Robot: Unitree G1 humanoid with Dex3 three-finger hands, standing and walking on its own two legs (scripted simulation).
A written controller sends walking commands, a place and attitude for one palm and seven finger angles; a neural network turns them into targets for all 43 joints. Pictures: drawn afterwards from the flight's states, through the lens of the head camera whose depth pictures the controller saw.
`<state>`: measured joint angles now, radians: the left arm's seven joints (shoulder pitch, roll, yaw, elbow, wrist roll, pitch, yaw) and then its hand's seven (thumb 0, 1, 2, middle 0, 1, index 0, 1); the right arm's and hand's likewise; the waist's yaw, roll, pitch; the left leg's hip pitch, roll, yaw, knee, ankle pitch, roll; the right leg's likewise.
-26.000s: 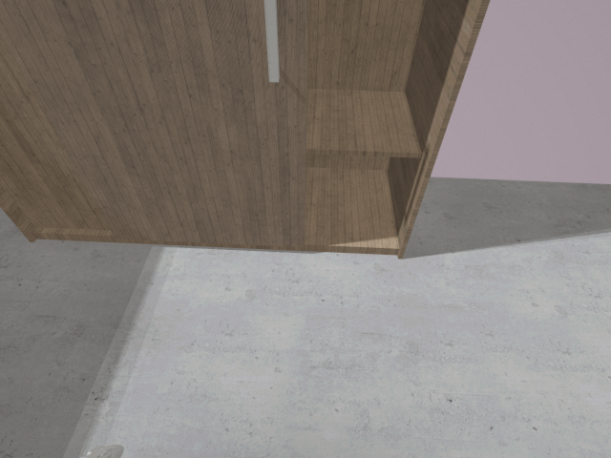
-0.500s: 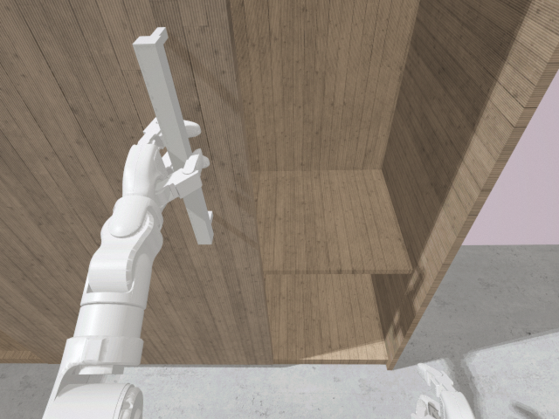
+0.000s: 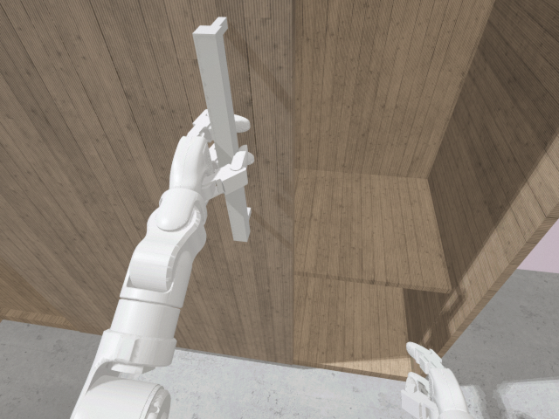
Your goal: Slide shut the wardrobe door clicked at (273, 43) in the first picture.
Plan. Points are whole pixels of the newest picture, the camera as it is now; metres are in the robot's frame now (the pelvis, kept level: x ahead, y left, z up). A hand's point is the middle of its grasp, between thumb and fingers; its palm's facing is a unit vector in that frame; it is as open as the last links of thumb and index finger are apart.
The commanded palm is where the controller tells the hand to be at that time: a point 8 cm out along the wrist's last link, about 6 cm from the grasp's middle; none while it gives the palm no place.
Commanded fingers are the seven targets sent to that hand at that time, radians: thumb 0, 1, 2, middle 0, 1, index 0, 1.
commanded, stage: tug the door sideways, standing still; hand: left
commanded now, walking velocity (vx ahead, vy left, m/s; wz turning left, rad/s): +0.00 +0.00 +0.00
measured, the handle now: (233, 149) +0.43 +0.11 +0.19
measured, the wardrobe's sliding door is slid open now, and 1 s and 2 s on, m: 0.40 0.33 0.18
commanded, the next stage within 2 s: step sideways, sliding the door along in 0.50 s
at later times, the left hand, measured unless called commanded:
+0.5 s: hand (260, 173) +0.37 +0.06 +0.20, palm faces -0.01 -1.00 -0.05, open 6.1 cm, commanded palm +0.35 +0.06 +0.20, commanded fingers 0.00 0.90 0.90 -0.45 -1.40 -0.45 -1.40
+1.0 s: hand (284, 177) +0.38 +0.03 +0.19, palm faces +0.00 -0.99 -0.16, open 6.4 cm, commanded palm +0.36 +0.07 +0.20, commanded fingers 0.00 0.90 0.90 -0.45 -1.40 -0.45 -1.40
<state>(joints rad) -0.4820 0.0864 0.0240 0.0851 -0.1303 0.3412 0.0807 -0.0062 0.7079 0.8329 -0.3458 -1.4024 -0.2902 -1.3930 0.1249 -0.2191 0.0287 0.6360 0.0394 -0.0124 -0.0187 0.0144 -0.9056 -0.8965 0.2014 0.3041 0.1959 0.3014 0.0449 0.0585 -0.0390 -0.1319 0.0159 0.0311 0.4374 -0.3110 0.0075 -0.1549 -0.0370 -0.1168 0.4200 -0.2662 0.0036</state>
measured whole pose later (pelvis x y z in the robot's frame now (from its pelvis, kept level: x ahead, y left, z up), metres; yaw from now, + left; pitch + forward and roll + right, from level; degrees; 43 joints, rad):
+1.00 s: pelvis -0.05 -0.06 -0.01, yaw -1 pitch -1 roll +1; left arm -0.64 0.21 0.03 0.29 -0.07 -0.05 0.07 -0.10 0.62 0.83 -0.45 -1.40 -0.26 -1.40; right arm 0.15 -0.21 -0.02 0.67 0.03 0.03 -0.05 0.01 -0.91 -0.90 0.20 0.30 0.20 0.30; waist 0.01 0.04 0.14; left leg -0.33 0.07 0.02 0.80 -0.42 0.01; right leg -0.27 0.03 -0.11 0.58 -0.29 -0.09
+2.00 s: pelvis +0.03 -0.32 -0.02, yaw +4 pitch -2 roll -1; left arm -0.37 0.18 0.08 -0.15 -0.06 -0.03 0.16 -0.08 0.69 0.81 -0.45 -1.40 -0.21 -1.29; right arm 0.08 -0.23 -0.08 0.57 0.04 0.00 0.03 0.01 -0.91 -0.90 0.20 0.30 0.19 0.30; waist 0.10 0.04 0.21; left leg -0.19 0.22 0.03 0.57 -0.32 -0.13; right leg -0.35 -0.01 -0.05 0.78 -0.37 0.00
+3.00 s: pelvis +0.02 -0.54 +0.00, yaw -4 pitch +0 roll +4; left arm -0.15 0.33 0.37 -0.04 -0.10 -0.11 0.16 -0.17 0.64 0.75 -0.46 -1.41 -0.33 -1.36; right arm 0.05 -0.22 0.00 0.61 0.03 -0.05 -0.02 0.01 -0.91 -0.90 0.20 0.30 0.20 0.30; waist 0.04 -0.01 0.14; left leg -0.29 0.04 0.04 0.76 -0.48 -0.01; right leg -0.28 0.03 0.02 0.49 -0.21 -0.09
